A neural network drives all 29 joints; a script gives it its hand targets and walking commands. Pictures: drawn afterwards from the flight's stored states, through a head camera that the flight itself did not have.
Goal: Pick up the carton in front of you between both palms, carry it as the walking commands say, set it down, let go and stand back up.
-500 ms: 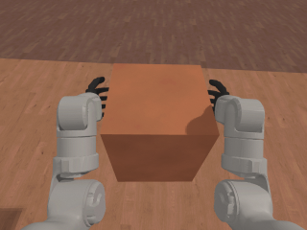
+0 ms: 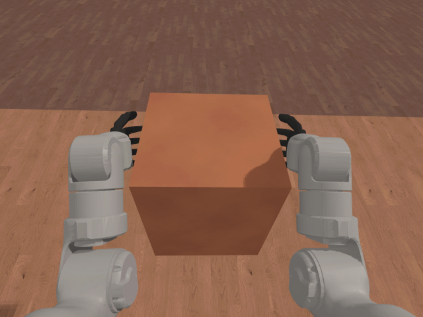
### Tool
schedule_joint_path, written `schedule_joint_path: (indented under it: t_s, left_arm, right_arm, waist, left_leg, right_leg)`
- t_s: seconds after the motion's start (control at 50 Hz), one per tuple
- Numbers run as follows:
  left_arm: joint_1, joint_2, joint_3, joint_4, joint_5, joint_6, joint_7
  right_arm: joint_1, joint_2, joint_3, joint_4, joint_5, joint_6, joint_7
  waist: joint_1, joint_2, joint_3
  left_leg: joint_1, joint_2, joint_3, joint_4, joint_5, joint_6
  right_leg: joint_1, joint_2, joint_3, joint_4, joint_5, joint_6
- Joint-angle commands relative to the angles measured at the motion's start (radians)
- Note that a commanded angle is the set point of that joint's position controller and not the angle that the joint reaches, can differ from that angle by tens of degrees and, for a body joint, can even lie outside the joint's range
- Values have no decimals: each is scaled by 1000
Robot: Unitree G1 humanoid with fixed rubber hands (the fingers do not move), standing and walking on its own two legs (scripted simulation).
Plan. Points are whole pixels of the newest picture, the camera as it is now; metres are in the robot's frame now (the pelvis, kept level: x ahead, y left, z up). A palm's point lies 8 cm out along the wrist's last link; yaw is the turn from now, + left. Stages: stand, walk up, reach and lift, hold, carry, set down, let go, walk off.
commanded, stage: carry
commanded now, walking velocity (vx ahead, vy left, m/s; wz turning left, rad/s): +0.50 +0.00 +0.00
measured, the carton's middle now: (208, 179) +0.36 -0.01 +0.09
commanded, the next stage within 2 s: none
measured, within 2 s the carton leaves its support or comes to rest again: neither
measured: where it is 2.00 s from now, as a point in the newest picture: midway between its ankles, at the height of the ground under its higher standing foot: (193, 165)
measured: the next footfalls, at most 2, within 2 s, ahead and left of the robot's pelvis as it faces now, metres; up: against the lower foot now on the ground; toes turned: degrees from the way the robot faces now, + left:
right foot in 0.38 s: +0.39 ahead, -0.11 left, +0.02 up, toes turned -3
left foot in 0.86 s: +0.63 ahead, +0.09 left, +0.04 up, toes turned +5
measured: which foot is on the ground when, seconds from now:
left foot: down 0.00-0.42, up 0.44-0.84, down 0.86-1.00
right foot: up 0.00-0.36, down 0.38-0.86, up 0.88-1.00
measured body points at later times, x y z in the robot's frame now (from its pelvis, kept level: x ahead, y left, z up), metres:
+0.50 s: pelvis +0.27 -0.04 +0.02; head +0.29 -0.04 +0.47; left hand +0.64 +0.14 +0.17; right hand +0.66 -0.16 +0.17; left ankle +0.14 +0.07 -0.60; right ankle +0.35 -0.11 -0.69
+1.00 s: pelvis +0.53 +0.02 +0.05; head +0.55 +0.03 +0.50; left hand +0.92 +0.16 +0.19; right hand +0.90 -0.14 +0.19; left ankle +0.59 +0.09 -0.68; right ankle +0.44 -0.10 -0.58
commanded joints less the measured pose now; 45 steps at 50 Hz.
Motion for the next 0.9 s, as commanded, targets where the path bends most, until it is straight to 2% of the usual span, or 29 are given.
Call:
schedule_joint_path:
  t_s: [0.0, 0.02, 0.04, 0.1, 0.16, 0.24, 0.28, 0.3, 0.32, 0.34, 0.36, 0.38, 0.4, 0.42, 0.44, 0.46, 0.48, 0.5, 0.52, 0.58, 0.64, 0.7, 0.76, 0.78, 0.8, 0.82, 0.84, 0.86, 0.88]
  left_arm:
    - [-773, -1094, -597, -93, -386, -13, -219]
    - [-765, -1103, -597, -111, -386, -17, -210]
    - [-768, -1105, -601, -134, -378, -19, -201]
    - [-718, -1062, -608, -159, -355, -15, -173]
    - [-698, -1020, -621, -172, -350, -2, -165]
    - [-695, -1021, -628, -108, -354, 13, -183]
    - [-677, -1018, -613, -59, -353, 17, -195]
    - [-677, -1035, -611, -39, -357, 16, -200]
    - [-691, -1037, -604, -33, -361, 13, -206]
    - [-695, -1039, -597, -15, -363, 10, -209]
    - [-670, -1036, -584, 17, -363, 6, -212]
    - [-657, -1037, -573, 21, -358, -1, -216]
    - [-661, -1018, -559, 12, -354, -13, -216]
    - [-687, -1050, -563, 20, -365, -12, -220]
    - [-729, -1093, -590, -30, -402, -17, -227]
    - [-782, -1118, -609, -76, -427, -21, -232]
    - [-838, -1147, -633, -142, -461, -27, -233]
    - [-858, -1157, -643, -180, -475, -30, -233]
    - [-847, -1154, -649, -203, -485, -29, -234]
    - [-836, -1115, -668, -263, -490, -24, -228]
    - [-794, -1065, -673, -268, -477, -11, -223]
    - [-724, -1037, -661, -195, -456, 3, -231]
    - [-720, -1040, -653, -138, -443, 1, -240]
    - [-721, -1034, -650, -131, -439, -2, -242]
    - [-725, -1049, -642, -106, -435, -3, -243]
    - [-724, -1045, -639, -100, -432, -3, -242]
    - [-739, -1048, -639, -86, -421, -3, -238]
    - [-739, -1055, -635, -80, -424, -1, -239]
    - [-757, -1060, -620, -81, -423, 1, -238]
  right_arm:
    - [-794, 1105, 608, -149, 489, -13, 241]
    - [-839, 1116, 620, -209, 515, -18, 242]
    - [-883, 1114, 630, -262, 529, -23, 240]
    - [-844, 1080, 628, -293, 533, -12, 232]
    - [-764, 1029, 623, -261, 511, 5, 229]
    - [-731, 1008, 608, -184, 481, 20, 238]
    - [-741, 1007, 605, -164, 474, 19, 244]
    - [-712, 1012, 593, -114, 463, 21, 246]
    - [-732, 1019, 593, -117, 461, 16, 247]
    - [-719, 1020, 582, -91, 458, 15, 247]
    - [-706, 1021, 579, -69, 457, 12, 246]
    - [-729, 1024, 576, -62, 455, 9, 247]
    - [-730, 1052, 587, -103, 456, 6, 242]
    - [-765, 1048, 578, -72, 435, 7, 236]
    - [-782, 1053, 580, -104, 437, -1, 229]
    - [-778, 1062, 576, -114, 430, -6, 221]
    - [-774, 1072, 570, -130, 428, -8, 213]
    - [-788, 1078, 572, -162, 426, -11, 203]
    - [-761, 1054, 562, -174, 408, -12, 193]
    - [-712, 1023, 575, -194, 380, -12, 172]
    - [-680, 988, 586, -197, 361, -1, 162]
    - [-638, 959, 590, -147, 362, 12, 171]
    - [-658, 971, 589, -114, 370, 15, 191]
    - [-656, 973, 584, -93, 376, 17, 198]
    - [-691, 983, 587, -95, 382, 15, 201]
    - [-670, 981, 573, -75, 387, 15, 206]
    - [-657, 989, 564, -44, 394, 13, 210]
    - [-648, 977, 555, -47, 399, 9, 214]
    - [-657, 977, 548, -27, 400, 2, 215]
  waist:
    - [-16, 65, -473]
    - [0, 83, -479]
    - [6, 104, -477]
    - [-5, 129, -486]
    - [-25, 115, -462]
    - [-36, 153, -400]
    - [-30, 164, -369]
    - [-21, 179, -353]
    - [-6, 186, -353]
    - [34, 185, -378]
    - [88, 139, -465]
    - [126, 40, -535]
    - [102, -256, -585]
    - [104, -262, -536]
    - [112, -186, -499]
    - [116, -66, -479]
    - [112, -25, -476]
    - [91, -44, -489]
    - [90, -65, -498]
    - [94, -76, -501]
    - [107, -80, -483]
    - [119, -100, -431]
    - [117, -127, -382]
    - [111, -139, -371]
    - [83, -156, -375]
    - [27, -128, -410]
    - [-14, -31, -489]
    - [-35, 124, -573]
    - [-38, 373, -594]
  left_leg:
    - [679, 307, -520, -212, 312, 172]
    - [642, 287, -465, -234, 266, 143]
    - [618, 279, -438, -253, 235, 139]
    - [654, 267, -376, -263, 275, 156]
    - [696, 267, -332, -272, 333, 178]
    - [673, 239, -246, -268, 449, 147]
    - [656, 228, -207, -256, 516, 123]
    - [625, 211, -167, -238, 573, 101]
    - [589, 212, -142, -193, 696, 78]
    - [550, 200, -92, -91, 832, 45]
    - [461, 175, -40, 81, 794, -1]
    - [269, 146, -31, 272, 486, -42]
    - [-43, -19, -57, 511, -28, -70]
    - [-190, -41, -148, 674, -198, -49]
    - [-268, -7, -161, 751, -189, -29]
    - [-287, 23, -160, 758, -170, -20]
    - [-283, 49, -164, 706, -139, -18]
    - [-267, 64, -166, 669, -110, -19]
    - [-256, 65, -150, 642, -94, -26]
    - [-278, 69, -115, 545, -86, -39]
    - [-318, 85, -94, 409, -46, -53]
    - [-275, 72, -49, 241, 50, -53]
    - [-165, 41, -3, 76, 71, -36]
    - [-106, 20, 21, 26, 55, -26]
    - [-11, -4, 42, -37, 51, -15]
    - [174, -46, 90, -126, 88, -10]
    - [424, -21, 40, -150, 76, 1]
    - [644, 222, -354, -187, -31, 63]
    - [836, 380, -764, -277, 119, 191]
  right_leg:
    - [-423, -31, 38, 203, 43, -15]
    - [-394, -43, 33, 152, 73, -16]
    - [-379, -42, 18, 128, 83, -14]
    - [-427, -49, -16, 71, 131, 7]
    - [-485, -63, -36, -58, 163, 24]
    - [-414, -48, -75, -290, 253, 14]
    - [-344, -24, -118, -399, 268, 0]
    - [-277, -1, -151, -466, 266, -10]
    - [-178, 30, -176, -518, 261, -22]
    - [-36, 73, -217, -587, 284, -31]
    - [218, 68, -203, -657, 314, -41]
    - [453, -94, 37, -678, 179, -72]
    - [650, -352, 573, -773, 257, -196]
    - [662, -345, 649, -798, 320, -250]
    - [646, -318, 543, -745, 434, -249]
    - [599, -307, 450, -716, 516, -236]
    - [555, -285, 392, -718, 515, -211]
    - [537, -266, 341, -731, 484, -188]
    - [519, -260, 311, -741, 468, -181]
    - [513, -254, 256, -766, 466, -211]
    - [540, -255, 202, -765, 545, -228]
    - [527, -222, 125, -765, 649, -195]
    - [488, -201, 58, -753, 720, -154]
    - [462, -202, 45, -741, 746, -141]
    - [433, -194, 5, -686, 833, -118]
    - [377, -172, -51, -560, 896, -84]
    - [263, -135, -95, -380, 792, -44]
    - [30, -79, -102, -145, 484, 8]
    - [-282, 82, -45, 58, -30, 28]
